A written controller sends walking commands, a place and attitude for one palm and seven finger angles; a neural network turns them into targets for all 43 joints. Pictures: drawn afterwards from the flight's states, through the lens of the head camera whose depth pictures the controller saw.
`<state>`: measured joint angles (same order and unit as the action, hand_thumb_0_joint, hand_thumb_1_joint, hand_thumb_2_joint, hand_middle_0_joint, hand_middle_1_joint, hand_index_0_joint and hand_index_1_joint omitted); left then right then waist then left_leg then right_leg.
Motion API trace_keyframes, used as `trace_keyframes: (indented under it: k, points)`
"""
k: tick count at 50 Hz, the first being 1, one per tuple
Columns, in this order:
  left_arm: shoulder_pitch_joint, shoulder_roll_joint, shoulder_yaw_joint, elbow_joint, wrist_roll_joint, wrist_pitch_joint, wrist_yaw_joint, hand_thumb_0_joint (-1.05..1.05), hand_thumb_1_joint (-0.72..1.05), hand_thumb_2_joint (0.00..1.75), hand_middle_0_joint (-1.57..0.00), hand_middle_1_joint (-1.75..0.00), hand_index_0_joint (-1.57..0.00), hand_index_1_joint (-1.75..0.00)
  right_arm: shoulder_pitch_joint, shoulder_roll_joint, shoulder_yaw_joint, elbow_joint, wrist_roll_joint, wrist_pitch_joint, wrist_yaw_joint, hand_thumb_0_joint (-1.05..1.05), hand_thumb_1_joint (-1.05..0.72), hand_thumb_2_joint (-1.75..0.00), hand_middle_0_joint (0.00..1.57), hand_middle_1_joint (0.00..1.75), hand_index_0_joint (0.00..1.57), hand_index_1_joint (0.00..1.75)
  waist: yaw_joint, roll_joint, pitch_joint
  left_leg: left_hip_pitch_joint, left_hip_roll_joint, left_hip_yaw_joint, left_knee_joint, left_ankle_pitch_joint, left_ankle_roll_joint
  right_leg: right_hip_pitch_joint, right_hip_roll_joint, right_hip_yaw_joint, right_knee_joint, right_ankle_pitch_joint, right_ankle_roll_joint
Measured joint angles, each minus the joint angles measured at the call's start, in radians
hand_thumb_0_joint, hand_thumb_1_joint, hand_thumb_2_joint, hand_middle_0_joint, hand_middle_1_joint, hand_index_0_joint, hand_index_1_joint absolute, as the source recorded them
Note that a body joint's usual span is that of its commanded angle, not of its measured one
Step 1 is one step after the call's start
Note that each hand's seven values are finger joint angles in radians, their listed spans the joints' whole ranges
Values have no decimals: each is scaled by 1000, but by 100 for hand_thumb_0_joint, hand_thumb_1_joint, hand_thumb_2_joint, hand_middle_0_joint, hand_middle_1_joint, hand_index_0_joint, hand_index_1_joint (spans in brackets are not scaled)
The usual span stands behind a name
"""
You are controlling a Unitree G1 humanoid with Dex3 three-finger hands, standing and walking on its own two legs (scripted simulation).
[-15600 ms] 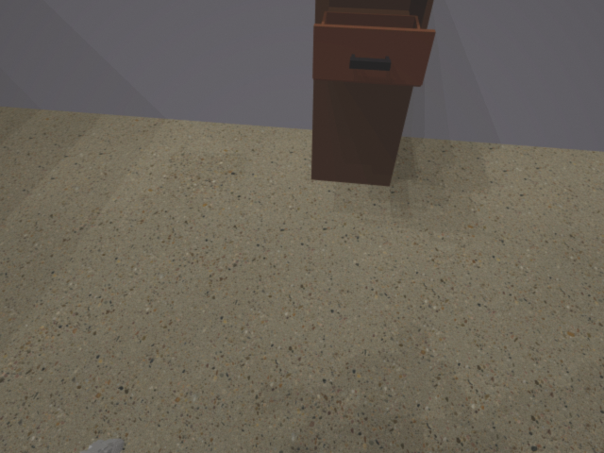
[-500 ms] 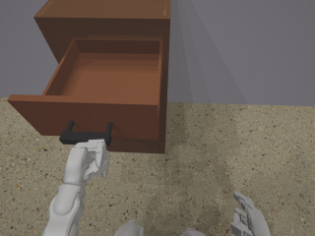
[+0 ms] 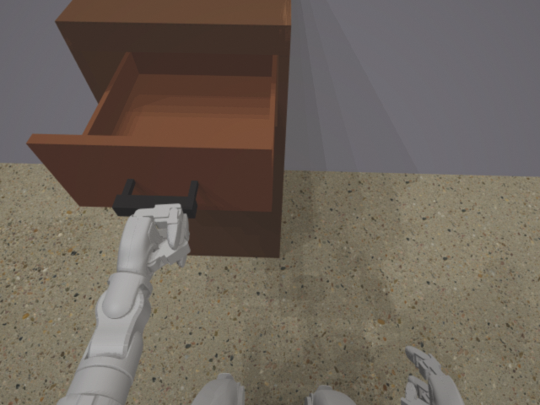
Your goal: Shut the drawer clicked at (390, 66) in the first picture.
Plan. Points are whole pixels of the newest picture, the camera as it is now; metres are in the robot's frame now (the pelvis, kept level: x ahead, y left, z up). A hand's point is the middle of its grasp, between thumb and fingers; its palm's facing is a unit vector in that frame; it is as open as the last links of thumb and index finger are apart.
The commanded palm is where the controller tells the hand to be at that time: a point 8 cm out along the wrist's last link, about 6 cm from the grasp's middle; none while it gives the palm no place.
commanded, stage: push the drawer shut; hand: left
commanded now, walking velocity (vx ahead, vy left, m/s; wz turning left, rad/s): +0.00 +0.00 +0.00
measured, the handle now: (159, 195) +0.42 +0.19 +0.05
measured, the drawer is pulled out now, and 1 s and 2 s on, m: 0.23 0.11 0.00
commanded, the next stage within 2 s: none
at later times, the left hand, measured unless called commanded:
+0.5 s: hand (195, 200) +0.41 +0.13 +0.05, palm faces -0.04 -1.00 -0.04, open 3.1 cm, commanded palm +0.40 +0.19 +0.05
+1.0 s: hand (200, 175) +0.46 +0.13 +0.05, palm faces -0.02 -1.00 -0.04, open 3.2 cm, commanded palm +0.45 +0.18 +0.05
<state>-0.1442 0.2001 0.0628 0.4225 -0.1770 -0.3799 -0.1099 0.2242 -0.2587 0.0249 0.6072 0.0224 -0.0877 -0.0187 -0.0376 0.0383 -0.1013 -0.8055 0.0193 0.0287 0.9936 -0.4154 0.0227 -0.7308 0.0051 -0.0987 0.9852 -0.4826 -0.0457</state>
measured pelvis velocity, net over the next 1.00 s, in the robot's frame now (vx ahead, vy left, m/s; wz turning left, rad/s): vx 0.00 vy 0.01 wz -0.03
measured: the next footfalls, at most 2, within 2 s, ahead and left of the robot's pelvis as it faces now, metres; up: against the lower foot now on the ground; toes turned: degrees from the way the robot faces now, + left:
none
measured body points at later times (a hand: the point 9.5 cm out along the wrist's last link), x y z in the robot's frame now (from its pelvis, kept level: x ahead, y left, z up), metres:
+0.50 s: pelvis +0.00 +0.01 +0.00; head +0.08 +0.01 +0.44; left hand +0.41 +0.19 +0.05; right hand +0.09 -0.24 -0.12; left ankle +0.04 +0.11 -0.68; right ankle +0.00 -0.09 -0.68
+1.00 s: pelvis +0.00 +0.01 -0.01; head +0.10 +0.01 +0.43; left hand +0.46 +0.18 +0.05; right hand +0.05 -0.25 -0.13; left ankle +0.04 +0.11 -0.68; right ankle +0.00 -0.09 -0.68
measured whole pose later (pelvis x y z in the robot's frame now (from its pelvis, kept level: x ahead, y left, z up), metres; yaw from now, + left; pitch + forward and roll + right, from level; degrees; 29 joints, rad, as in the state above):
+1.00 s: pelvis +0.00 +0.01 -0.01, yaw -2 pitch +18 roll -2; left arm -0.70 0.27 0.23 1.00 -0.09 -0.45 -0.07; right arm 0.32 -0.26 0.02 0.65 -0.01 0.00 0.02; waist -0.12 0.03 -0.12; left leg -0.94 0.03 0.05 1.04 -0.42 0.04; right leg -0.87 0.02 -0.08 1.03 -0.48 -0.03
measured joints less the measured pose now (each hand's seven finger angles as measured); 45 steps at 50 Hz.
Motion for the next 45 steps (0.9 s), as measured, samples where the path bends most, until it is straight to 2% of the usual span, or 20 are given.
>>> trace_keyframes:
  k: [16, 30, 45]
  points:
    - [-225, 7, 39, 220, 36, -23, 40, -1, 79, 90, -140, -160, -140, -160, 36, 2, 4, 23, -9, 31, 14, 1, -90, -90, 20, 30, 20, 30, -29, -7, -2, -39, 0, 12, 7, 4, 13, -41, -1, 12, 3, 12, 11]
    - [-368, 15, 87, 364, 59, -38, 61, 1, 82, 90, -140, -160, -140, -160, 74, 2, -8, 32, -21, 64, 36, 1, -90, -90, 20, 30, 20, 30, -49, -5, -13, -74, 4, 25, 20, -6, 20, -80, 2, 26, 14, 8, 18]
    - [-496, 49, 144, 508, 76, -62, 50, 3, 82, 90, -140, -160, -140, -160, 92, 4, -6, 37, -30, 87, 41, 1, -90, -90, 20, 30, 20, 30, -67, -3, -15, -111, 11, 24, 39, -9, 17, -118, 9, 26, 31, 7, 14]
